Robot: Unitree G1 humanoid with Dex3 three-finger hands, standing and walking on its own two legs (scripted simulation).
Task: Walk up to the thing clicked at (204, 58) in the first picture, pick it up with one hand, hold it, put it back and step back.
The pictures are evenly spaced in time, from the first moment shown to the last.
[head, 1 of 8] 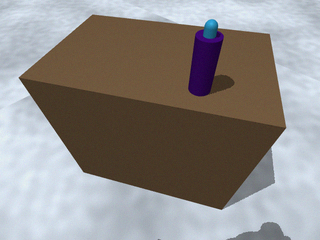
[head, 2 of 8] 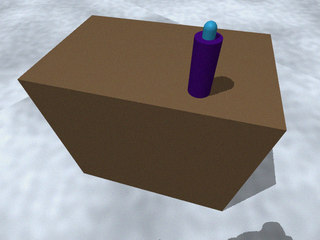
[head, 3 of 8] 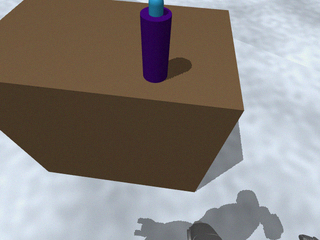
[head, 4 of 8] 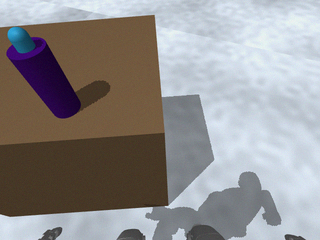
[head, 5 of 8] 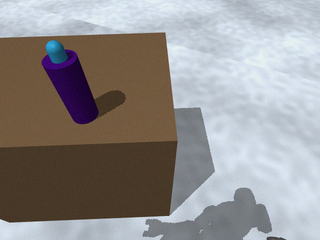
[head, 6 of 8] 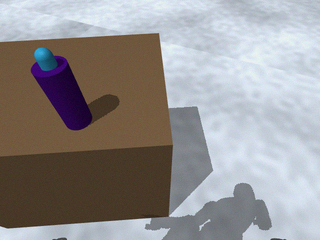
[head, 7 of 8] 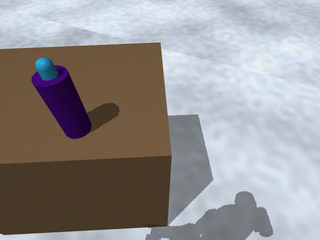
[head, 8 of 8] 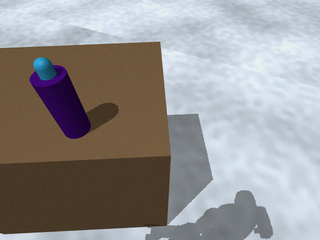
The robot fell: no
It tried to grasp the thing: no
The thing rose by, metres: 0.00
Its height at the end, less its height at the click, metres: +0.00
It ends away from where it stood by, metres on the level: 0.00
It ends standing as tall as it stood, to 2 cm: yes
